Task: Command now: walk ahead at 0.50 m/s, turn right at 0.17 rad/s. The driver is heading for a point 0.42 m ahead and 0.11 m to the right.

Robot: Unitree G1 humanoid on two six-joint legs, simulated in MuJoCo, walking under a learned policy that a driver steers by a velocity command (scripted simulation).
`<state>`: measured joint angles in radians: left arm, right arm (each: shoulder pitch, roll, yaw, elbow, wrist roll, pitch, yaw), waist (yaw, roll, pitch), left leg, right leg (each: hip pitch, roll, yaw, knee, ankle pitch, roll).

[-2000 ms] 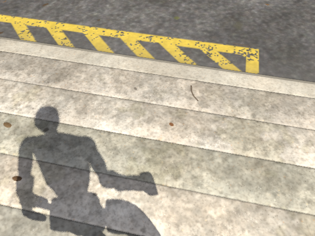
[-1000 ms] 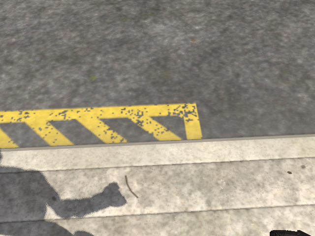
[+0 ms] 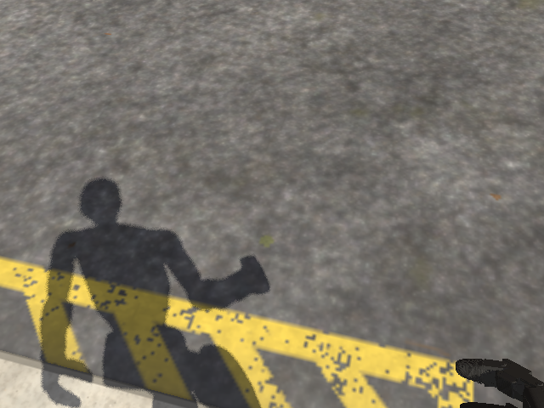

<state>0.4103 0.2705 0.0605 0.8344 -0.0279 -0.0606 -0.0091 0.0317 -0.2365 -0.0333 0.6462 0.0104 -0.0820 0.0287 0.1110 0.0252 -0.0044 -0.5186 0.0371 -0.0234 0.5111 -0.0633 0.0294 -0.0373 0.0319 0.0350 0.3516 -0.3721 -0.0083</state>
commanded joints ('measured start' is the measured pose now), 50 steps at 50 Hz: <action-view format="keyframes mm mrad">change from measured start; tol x32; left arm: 1 -60 126 21 -70 9 -6 8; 50 -209 33 -12 -58 57 41 16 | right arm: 1 249 -190 -77 -18 -19 -25 -14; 50 106 -128 -40 155 -23 74 -56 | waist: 1 -205 -69 -162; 3 -232 278 -407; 23 -172 30 95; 29 -19 -193 -534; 50 -76 128 -10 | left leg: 1 490 59 -54 -23 20 81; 3 919 407 -665 -140 -137 280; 9 336 232 -164 -342 -67 165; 21 512 254 151 -343 135 120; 26 518 191 218 100 735 41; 27 327 133 231 340 471 -14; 28 -71 -25 190 740 -582 -88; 30 -125 5 -67 890 -590 -82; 48 370 128 -97 -78 127 -13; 50 195 98 -96 -121 -207 20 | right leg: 1 -199 -151 110 284 525 -101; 3 -713 6 77 854 -219 -10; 22 -674 -124 -38 331 327 -36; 26 -247 28 -130 154 346 -112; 28 396 -363 392 251 1200 -337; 36 -241 -251 127 -27 904 -273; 50 -217 -22 -11 79 80 -23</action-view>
